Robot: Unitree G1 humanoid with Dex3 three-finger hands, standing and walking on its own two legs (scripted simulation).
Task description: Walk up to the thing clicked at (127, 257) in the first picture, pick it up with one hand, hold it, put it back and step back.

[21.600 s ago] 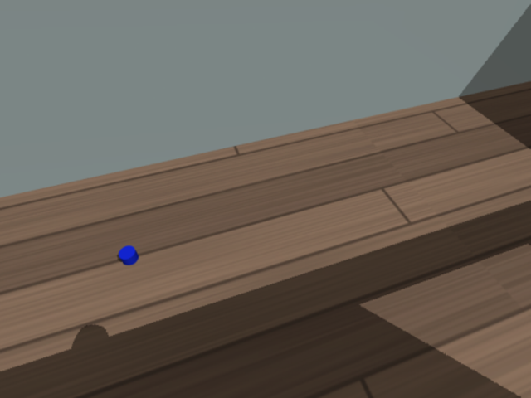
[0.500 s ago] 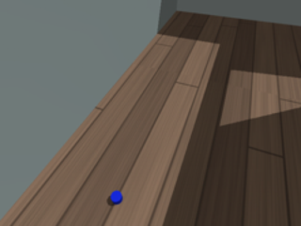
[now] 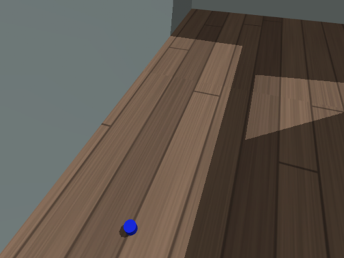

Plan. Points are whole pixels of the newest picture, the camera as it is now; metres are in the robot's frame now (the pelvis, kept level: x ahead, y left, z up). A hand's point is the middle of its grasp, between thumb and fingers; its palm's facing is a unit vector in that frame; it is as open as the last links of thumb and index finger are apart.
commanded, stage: walk up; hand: left
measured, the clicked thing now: (130, 227) +0.43 +0.26 -0.75
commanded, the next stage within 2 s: stand in 0.64 s
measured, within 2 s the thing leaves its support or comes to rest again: neither
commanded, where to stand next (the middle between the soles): +0.05 +0.02 m, yaw +1 degrees
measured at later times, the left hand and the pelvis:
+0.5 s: hand out of the picture +0.07 +0.26 -0.15, palm faces -0.05 -0.92 -0.39, open 7.3 cm; pelvis -0.01 +0.00 +0.00, yaw -1 degrees
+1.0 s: hand out of the picture +0.06 +0.24 -0.15, palm faces -0.06 -0.94 -0.35, open 7.3 cm; pelvis -0.03 -0.01 +0.01, yaw +0 degrees
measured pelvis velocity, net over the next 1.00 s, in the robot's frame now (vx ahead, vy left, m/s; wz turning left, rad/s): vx -0.03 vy -0.01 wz -0.01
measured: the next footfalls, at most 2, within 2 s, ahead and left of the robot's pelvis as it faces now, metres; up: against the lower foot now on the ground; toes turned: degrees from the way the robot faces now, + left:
none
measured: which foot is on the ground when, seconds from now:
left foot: down 0.00-1.00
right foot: down 0.00-1.00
